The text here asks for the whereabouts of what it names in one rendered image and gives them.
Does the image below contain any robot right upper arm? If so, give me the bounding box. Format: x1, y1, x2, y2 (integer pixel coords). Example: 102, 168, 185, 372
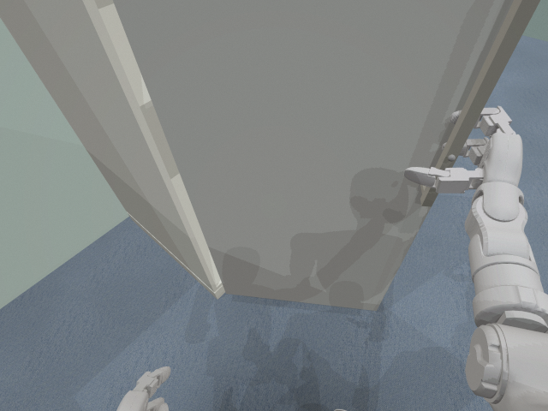
465, 323, 548, 411

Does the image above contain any right robot hand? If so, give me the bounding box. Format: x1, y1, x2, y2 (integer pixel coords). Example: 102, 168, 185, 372
404, 106, 522, 194

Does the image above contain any right robot forearm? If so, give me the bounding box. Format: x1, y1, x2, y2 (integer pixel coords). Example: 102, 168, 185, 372
465, 182, 548, 334

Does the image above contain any fridge door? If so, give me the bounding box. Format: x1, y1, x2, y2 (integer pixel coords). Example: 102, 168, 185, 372
113, 0, 514, 311

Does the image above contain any handle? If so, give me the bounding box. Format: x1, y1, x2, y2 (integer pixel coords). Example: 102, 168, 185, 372
420, 0, 540, 207

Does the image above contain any left robot hand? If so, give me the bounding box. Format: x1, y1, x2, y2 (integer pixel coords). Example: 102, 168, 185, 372
116, 366, 171, 411

